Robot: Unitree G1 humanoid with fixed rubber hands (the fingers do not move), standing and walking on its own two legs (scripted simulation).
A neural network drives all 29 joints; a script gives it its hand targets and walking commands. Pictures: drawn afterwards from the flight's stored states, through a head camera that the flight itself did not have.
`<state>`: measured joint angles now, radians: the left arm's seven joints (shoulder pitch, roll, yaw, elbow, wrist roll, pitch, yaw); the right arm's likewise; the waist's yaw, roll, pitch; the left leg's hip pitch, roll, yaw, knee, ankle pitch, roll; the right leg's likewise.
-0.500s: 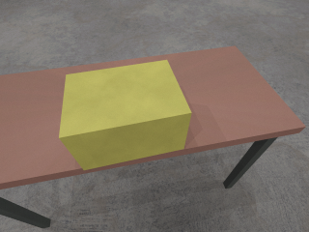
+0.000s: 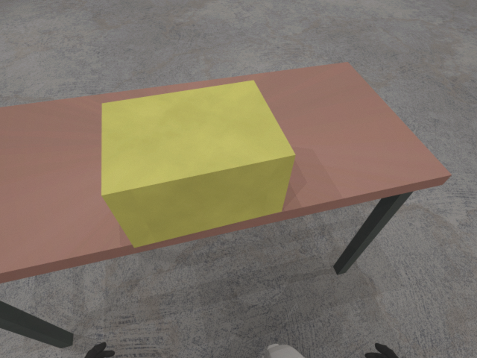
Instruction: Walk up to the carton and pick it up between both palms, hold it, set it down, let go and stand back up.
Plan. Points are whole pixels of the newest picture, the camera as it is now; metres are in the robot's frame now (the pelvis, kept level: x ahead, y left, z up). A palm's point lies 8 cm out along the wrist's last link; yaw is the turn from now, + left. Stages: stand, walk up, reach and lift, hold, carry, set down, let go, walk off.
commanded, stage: walk up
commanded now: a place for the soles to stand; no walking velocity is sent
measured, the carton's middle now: (196, 160) +0.48 +0.09 +0.03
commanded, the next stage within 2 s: none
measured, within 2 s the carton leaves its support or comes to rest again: neither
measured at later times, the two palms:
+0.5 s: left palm out of the picture +0.04 +0.27 -0.12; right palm out of the picture +0.01 -0.24 -0.11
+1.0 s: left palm out of the picture +0.02 +0.28 -0.12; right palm out of the picture +0.12 -0.24 -0.11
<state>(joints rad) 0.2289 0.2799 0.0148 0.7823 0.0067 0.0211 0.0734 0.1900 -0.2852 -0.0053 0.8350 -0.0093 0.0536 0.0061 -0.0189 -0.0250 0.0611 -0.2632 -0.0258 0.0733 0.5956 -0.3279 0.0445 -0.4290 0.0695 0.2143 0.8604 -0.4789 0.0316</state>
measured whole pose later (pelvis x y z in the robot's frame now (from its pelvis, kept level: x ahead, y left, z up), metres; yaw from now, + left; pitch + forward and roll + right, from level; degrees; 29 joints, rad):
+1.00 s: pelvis +0.00 +0.00 +0.00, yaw +16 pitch +0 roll -1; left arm 0.20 0.29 -0.03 0.88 0.03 0.03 0.02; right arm 0.33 -0.25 0.00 0.81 0.01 -0.01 -0.02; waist 0.00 0.00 0.03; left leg -0.31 -0.11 -0.18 0.64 -0.30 0.04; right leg -0.20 -0.05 -0.20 0.57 -0.36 -0.01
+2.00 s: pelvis +0.02 -0.01 +0.01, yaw +21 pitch -1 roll -1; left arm 0.28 0.22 -0.04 1.01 0.01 -0.01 0.02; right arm 0.26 -0.23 0.04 1.04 0.00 -0.02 -0.03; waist -0.01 0.00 0.02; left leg -0.22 -0.08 -0.11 0.48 -0.23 0.04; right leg -0.11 0.02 -0.06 0.43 -0.30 -0.02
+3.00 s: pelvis +0.02 -0.04 +0.02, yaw +17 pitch -1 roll +1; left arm 0.21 0.33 0.08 0.42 -0.08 0.26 -0.04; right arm 0.21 -0.18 0.01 0.52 0.08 -0.03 -0.02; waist 0.01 -0.04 0.06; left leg -0.18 0.01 0.02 0.38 -0.17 -0.02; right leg -0.13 0.05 -0.02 0.40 -0.25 -0.06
